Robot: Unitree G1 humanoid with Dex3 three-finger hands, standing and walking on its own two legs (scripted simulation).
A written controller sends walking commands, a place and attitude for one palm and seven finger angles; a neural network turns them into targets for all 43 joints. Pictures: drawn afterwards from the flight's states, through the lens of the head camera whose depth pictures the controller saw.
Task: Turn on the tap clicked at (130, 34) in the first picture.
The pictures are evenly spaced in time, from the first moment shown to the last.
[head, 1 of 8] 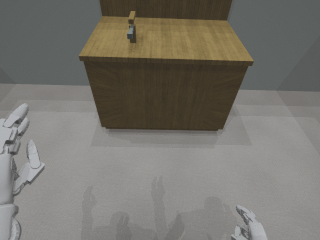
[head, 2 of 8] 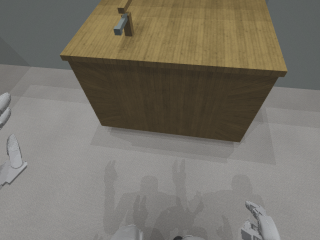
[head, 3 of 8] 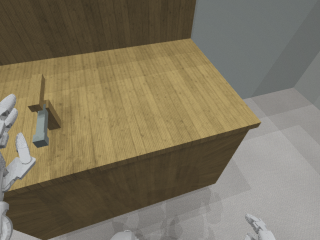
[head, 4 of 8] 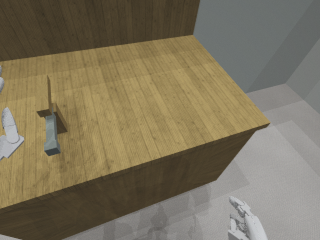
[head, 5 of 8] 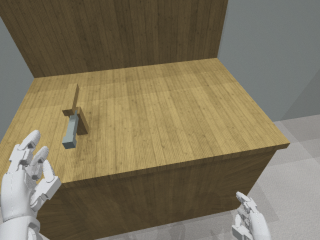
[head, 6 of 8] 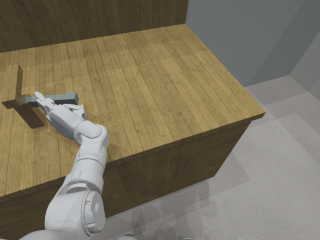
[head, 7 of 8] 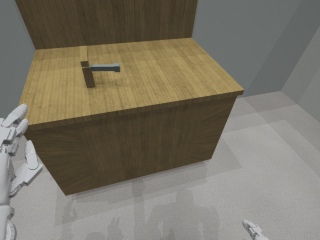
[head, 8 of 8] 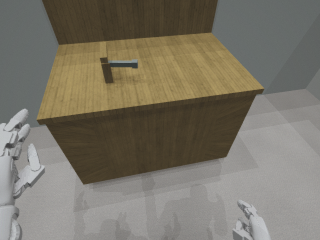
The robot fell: no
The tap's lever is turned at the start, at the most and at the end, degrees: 0 79 79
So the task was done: yes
